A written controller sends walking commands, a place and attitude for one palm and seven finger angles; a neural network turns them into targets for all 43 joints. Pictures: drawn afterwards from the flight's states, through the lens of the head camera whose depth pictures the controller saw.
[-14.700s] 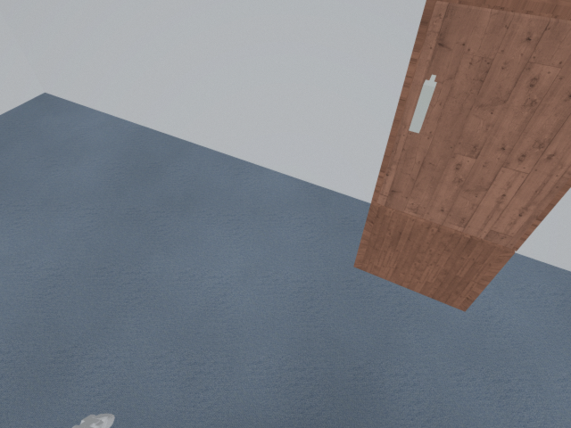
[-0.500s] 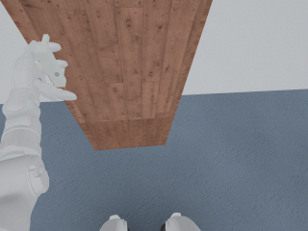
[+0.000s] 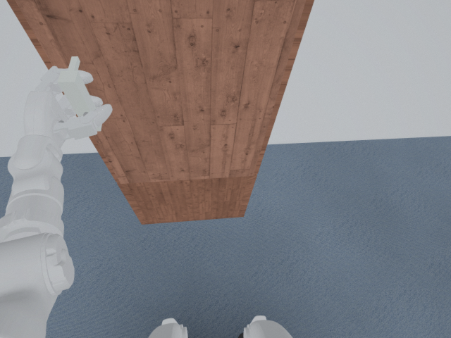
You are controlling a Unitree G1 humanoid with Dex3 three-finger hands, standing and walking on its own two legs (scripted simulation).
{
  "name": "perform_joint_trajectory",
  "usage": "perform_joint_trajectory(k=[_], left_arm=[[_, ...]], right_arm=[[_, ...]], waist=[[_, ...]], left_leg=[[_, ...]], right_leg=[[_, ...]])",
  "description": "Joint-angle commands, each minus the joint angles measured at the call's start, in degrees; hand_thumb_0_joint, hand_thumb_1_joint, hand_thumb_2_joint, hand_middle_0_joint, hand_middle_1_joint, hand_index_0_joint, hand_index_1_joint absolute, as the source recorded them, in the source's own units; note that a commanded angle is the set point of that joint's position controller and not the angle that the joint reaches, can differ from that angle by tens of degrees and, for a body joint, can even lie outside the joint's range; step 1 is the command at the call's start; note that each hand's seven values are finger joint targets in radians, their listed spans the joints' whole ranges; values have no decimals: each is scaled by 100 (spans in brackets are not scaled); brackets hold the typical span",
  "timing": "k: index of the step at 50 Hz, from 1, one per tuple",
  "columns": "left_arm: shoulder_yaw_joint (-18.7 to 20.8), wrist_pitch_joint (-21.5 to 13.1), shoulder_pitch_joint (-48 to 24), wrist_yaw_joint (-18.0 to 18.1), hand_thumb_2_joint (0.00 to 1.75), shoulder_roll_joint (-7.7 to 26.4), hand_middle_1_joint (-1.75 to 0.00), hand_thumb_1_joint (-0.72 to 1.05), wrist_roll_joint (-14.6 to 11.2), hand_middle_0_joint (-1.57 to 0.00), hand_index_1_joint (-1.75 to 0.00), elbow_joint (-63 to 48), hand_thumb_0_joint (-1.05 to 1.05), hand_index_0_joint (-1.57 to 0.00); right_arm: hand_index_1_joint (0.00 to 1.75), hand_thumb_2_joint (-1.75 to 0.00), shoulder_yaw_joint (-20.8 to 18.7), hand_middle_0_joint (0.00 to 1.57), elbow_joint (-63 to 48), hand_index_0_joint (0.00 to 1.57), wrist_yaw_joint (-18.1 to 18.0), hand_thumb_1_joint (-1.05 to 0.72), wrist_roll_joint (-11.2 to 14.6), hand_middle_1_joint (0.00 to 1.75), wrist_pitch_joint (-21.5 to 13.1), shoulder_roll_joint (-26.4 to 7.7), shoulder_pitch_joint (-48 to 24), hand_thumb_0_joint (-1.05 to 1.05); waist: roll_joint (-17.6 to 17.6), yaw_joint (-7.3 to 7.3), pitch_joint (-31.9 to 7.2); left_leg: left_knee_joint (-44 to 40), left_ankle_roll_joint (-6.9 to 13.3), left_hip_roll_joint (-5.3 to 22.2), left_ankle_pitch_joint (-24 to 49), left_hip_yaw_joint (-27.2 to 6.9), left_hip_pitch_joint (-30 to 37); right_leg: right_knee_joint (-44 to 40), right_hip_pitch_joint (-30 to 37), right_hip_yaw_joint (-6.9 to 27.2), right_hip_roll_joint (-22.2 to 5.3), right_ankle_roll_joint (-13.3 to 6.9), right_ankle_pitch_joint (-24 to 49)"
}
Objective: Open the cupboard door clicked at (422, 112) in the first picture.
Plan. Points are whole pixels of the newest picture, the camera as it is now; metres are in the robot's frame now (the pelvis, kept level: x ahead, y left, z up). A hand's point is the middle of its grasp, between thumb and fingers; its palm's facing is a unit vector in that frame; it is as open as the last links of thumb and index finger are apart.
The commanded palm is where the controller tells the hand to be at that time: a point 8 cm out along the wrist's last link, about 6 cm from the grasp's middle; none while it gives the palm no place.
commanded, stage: close the thumb around the handle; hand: left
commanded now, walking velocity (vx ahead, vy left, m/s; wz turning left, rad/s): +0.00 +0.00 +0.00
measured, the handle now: (84, 95) +0.53 +0.23 +0.09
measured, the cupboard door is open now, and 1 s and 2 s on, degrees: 0 21 41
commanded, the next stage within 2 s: pull the door open along its arc in 0.24 s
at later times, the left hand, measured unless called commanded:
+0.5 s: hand (91, 119) +0.47 +0.20 +0.09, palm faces +0.04 -1.00 -0.02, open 6.2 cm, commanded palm +0.43 +0.25 +0.09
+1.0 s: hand (116, 180) +0.35 +0.15 +0.10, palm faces +0.37 -0.93 +0.05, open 6.4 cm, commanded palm +0.29 +0.19 +0.09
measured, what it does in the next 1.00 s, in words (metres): stands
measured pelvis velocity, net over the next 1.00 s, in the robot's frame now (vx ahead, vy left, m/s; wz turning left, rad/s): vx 0.01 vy -0.01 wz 0.02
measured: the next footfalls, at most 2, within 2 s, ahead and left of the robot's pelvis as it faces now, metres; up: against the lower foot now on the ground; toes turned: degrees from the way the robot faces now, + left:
none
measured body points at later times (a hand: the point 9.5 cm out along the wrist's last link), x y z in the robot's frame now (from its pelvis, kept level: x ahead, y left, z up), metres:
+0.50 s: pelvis -0.01 +0.00 +0.00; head +0.09 +0.01 +0.44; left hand +0.46 +0.26 +0.10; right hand +0.01 -0.27 -0.11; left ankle +0.00 +0.10 -0.69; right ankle +0.00 -0.11 -0.69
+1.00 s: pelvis +0.01 -0.01 +0.01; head +0.04 -0.02 +0.46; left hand +0.32 +0.20 +0.09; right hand +0.18 -0.23 -0.08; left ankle +0.00 +0.10 -0.69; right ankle +0.00 -0.11 -0.69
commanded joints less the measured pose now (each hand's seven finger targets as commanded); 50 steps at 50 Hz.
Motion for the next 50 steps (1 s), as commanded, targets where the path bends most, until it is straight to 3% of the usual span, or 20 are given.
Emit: perform_joint_trajectory(k=[1, 5, 10, 13, 15, 18, 19, 23, 25, 27, 32, 33, 37, 38, 39, 41, 44, 45, 49, 50], left_arm=[[213, -352, -2340, -3, 88, 1466, -134, 84, -181, -40, -134, -1094, 0, -40], [118, -364, -2659, -3, 90, 1484, -135, 90, -126, -40, -135, -1094, 0, -40], [383, -369, -2693, 84, 90, 1756, -135, 90, -107, -40, -135, -1001, 0, -40], [312, -387, -2730, 119, 90, 1703, -135, 90, -73, -40, -135, -1019, 0, -40], [360, -445, -2695, 148, 90, 1740, -135, 90, -51, -40, -135, -1113, 0, -40], [-8, -448, -2786, 164, 90, 1235, -135, 90, -72, -40, -135, -1196, 0, -40], [63, -464, -2625, 180, 90, 1275, -135, 90, -80, -40, -135, -1192, 0, -40], [63, -478, -1984, 154, 90, 1158, -135, 90, -150, -40, -135, -1439, 0, -40], [55, -459, -1550, 130, 90, 1066, -135, 90, -209, -40, -135, -1580, 0, -40], [22, -432, -1178, 110, 90, 945, -135, 90, -306, -40, -135, -1998, 0, -40], [-153, -296, 297, 137, 90, 511, -135, 90, -496, -40, -135, -3107, 0, -40], [-198, -249, 668, 165, 90, 384, -135, 90, -545, -40, -135, -3346, 0, -40], [-327, -85, 1770, 279, 90, 55, -135, 90, -678, -40, -135, -4255, 0, -40], [420, 27, 1631, 1086, 90, -94, -135, 90, -1027, -40, -135, -4711, 0, -40], [-44, 138, 1898, 1519, 90, -631, -135, 90, -888, -40, -135, -4899, 0, -40], [-145, 224, 2489, 2213, 90, -925, -135, 90, -625, -40, -135, -5278, 0, -40], [-645, 339, 2821, 3070, 90, -1458, -135, 90, -128, -40, -135, -5940, 0, -40], [-764, 396, 2876, 3359, 90, -1538, -135, 90, 70, -40, -135, -6001, 0, -40], [-1466, 633, 2906, 4162, 90, -2271, -135, 90, 547, -40, -135, -6504, 0, -40], [-1724, 707, 3090, 4253, 90, -2419, -135, 90, 706, -40, -135, -6582, 0, -40]], right_arm=[[30, -90, -395, 20, -343, 20, -123, -90, 13, 30, -104, -1003, 730, 0], [30, -90, -372, 20, -302, 20, -148, -90, -1, 30, -118, -1016, 731, 0], [30, -90, -372, 20, -297, 20, -159, -90, -21, 30, -160, -1030, 775, 0], [30, -90, -357, 20, -333, 20, -146, -90, -6, 30, -173, -1003, 717, 0], [30, -90, -370, 20, -351, 20, -142, -90, -19, 30, -181, -1013, 751, 0], [30, -90, -376, 20, -336, 20, -108, -90, -17, 30, -204, -965, 701, 0], [30, -90, -399, 20, -337, 20, -103, -90, -19, 30, -205, -985, 718, 0], [30, -90, -410, 20, -448, 20, -69, -90, -3, 30, -198, -966, 616, 0], [30, -90, -418, 20, -511, 20, -54, -90, 13, 30, -179, -953, 567, 0], [30, -90, -435, 20, -611, 20, -32, -90, 43, 30, -176, -919, 470, 0], [30, -90, -471, 20, -860, 20, 23, -90, 120, 30, -205, -816, 177, 0], [30, -90, -470, 20, -923, 20, 38, -90, 125, 30, -223, -792, 121, 0], [30, -90, -471, 20, -1075, 20, 63, -90, 171, 30, -333, -727, -175, 0], [30, -90, -454, 20, -1109, 20, 68, -90, 153, 30, -419, -527, -480, 0], [30, -90, -440, 20, -1123, 20, 97, -90, 128, 30, -501, -508, -565, 0], [30, -90, -450, 20, -1072, 20, 164, -90, 62, 30, -612, -483, -602, 0], [30, -90, -442, 20, -1086, 20, 243, -90, -78, 30, -629, -388, -798, 0], [30, -90, -446, 20, -1073, 20, 254, -90, -118, 30, -605, -384, -832, 0], [30, -90, -430, 20, -1120, 20, 240, -90, -248, 30, -469, -270, -1104, 0], [30, -90, -430, 20, -1138, 20, 230, -90, -278, 30, -425, -266, -1113, 0]], waist=[[348, -41, -2335], [391, -150, -2130], [378, -69, -2344], [490, -61, -2253], [438, -26, -2424], [615, -116, -2388], [415, -52, -2415], [504, 129, -2557], [387, 190, -2473], [316, 302, -2632], [373, 521, -2387], [177, 571, -2335], [128, 647, -1969], [-2, 1170, -1847], [188, 967, -1688], [-139, 966, -1693], [-65, 978, -1731], [-282, 930, -1649], [-291, 878, -1660], [-379, 807, -1591]], left_leg=[[-481, 77, -291, 2196, -524, 1827], [-483, 89, -290, 1979, -561, 1745], [-444, 76, -297, 1992, -591, 1722], [-474, 60, -298, 1871, -582, 1667], [-446, 62, -294, 1999, -612, 1771], [-458, 36, -278, 1967, -606, 1954], [-467, 35, -271, 1941, -623, 1913], [-521, 26, -286, 2053, -548, 1949], [-556, 47, -291, 2173, -512, 1943], [-618, 46, -301, 2266, -461, 1971], [-777, 45, -290, 2714, -372, 2142], [-816, 60, -297, 2739, -355, 2089], [-957, 59, -314, 2739, -273, 2072], [-1054, -6, -384, 2495, -250, 1739], [-1113, -48, -383, 2405, -223, 1851], [-1122, -66, -368, 2449, -253, 1882], [-1080, -89, -372, 2576, -237, 2002], [-1075, -70, -362, 2466, -261, 1994], [-1065, -73, -393, 2273, -252, 2101], [-1052, -59, -376, 2233, -269, 2128]], right_leg=[[-502, 808, 337, 285, 23, 2113], [-512, 629, 325, 271, 12, 1876], [-448, 696, 332, 261, 14, 1840], [-467, 645, 333, 256, 25, 1735], [-413, 675, 319, 268, 3, 1792], [-456, 463, 301, 283, 15, 1706], [-456, 535, 287, 287, 6, 1676], [-435, 783, 288, 289, -17, 1852], [-459, 922, 273, 298, -28, 1995], [-481, 1191, 289, 292, -17, 2177], [-553, 1483, 257, 271, -30, 2555], [-573, 1619, 249, 267, -23, 2638], [-654, 1817, 242, 234, -5, 2801], [-720, 1940, 155, 240, -10, 2561], [-702, 1879, 129, 237, -9, 2455], [-680, 1914, 85, 225, 0, 2436], [-602, 1976, 95, 160, -9, 2559], [-651, 1971, 104, 157, -6, 2457], [-707, 2045, 154, 77, -22, 2383], [-746, 2013, 153, 78, -18, 2347]])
